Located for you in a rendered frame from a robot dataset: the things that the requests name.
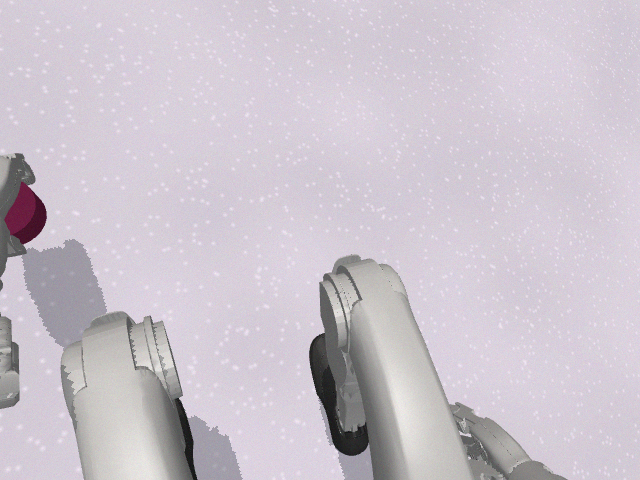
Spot tin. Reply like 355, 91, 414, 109
4, 181, 47, 245

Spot left robot hand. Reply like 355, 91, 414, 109
0, 153, 36, 257

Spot left robot foot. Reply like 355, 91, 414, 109
174, 398, 197, 480

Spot right robot arm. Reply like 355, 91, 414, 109
508, 461, 567, 480

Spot right robot hand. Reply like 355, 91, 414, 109
449, 402, 532, 480

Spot right robot foot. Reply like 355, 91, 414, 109
309, 333, 369, 456

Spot left robot arm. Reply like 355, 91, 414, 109
0, 217, 20, 409

